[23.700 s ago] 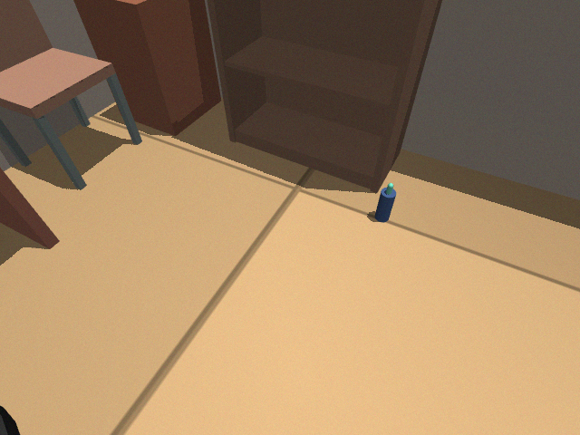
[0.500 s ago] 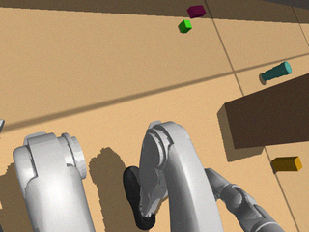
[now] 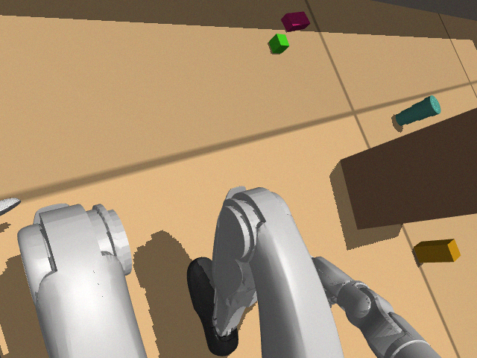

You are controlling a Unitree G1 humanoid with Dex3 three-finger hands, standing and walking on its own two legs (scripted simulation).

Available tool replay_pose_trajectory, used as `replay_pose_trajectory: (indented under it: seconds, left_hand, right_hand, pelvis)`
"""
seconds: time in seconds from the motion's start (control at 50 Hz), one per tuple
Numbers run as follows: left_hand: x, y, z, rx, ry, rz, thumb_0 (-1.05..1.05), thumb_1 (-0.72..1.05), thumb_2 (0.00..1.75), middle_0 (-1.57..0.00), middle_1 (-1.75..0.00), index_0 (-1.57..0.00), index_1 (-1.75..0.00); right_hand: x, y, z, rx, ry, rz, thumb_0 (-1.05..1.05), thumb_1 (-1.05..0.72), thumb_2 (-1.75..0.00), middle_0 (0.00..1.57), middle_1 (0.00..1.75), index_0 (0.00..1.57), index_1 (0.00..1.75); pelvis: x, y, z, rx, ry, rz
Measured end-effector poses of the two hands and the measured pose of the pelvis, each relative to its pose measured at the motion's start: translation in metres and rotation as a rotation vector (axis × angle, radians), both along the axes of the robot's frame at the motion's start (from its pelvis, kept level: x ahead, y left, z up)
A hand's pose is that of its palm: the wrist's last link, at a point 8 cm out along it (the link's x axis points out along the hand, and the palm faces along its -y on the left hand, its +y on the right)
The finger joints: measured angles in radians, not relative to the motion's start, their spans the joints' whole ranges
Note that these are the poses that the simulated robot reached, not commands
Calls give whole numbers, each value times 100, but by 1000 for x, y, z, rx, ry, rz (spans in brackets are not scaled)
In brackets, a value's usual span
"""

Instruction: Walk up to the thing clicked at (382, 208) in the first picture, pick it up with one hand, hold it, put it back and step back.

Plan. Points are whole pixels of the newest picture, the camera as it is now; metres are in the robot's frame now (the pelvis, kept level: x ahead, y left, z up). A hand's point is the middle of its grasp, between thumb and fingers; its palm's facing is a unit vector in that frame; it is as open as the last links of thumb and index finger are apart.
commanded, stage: open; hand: left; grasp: from the side
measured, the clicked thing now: out of the picture +0.37 +0.31 -0.17
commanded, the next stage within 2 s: withdraw in 0.06 s
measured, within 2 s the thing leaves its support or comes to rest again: neither
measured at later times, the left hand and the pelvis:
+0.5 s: hand out of the picture +0.36 +0.36 -0.10, palm faces +0.42 -0.91 -0.02, open 17.1 cm; pelvis +0.00 +0.00 +0.01, yaw +1 degrees
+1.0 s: hand out of the picture +0.25 +0.44 +0.04, palm faces +0.45 -0.75 -0.49, open 17.1 cm; pelvis +0.01 -0.01 +0.11, yaw +9 degrees
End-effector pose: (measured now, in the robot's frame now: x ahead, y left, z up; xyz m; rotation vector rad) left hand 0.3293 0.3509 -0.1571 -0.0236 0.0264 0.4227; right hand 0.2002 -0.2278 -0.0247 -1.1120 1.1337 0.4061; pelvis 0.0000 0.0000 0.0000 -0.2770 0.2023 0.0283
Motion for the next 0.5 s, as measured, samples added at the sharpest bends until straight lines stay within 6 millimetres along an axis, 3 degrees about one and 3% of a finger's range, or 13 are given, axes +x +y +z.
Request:
replay_pose_trajectory:
  seconds: [0.3, 0.38, 0.5]
  left_hand:
    - [1, 5, 0, 5, -9, -4, -1, -49, 14, -31, -18, -30, -18]
    - [1, 19, 15, 37, -47, -5, -1, -49, 9, -21, -10, -20, -10]
    - [-7, 48, 57, 77, -72, 10, -1, -50, 6, -13, -4, -13, -4]
  right_hand:
    - [-3, 1, 1, -8, 5, -14, 0, -91, -89, 21, 30, 21, 30]
    - [-3, 1, 2, -5, -4, -37, 0, -91, -89, 21, 30, 21, 30]
    - [3, 1, 1, 45, -37, -104, 0, -91, -89, 21, 30, 21, 30]
  pelvis:
    - [0, 2, 1, -6, 4, -3]
    - [1, 1, 3, -4, 15, 0]
    - [4, 0, 11, 7, 67, 14]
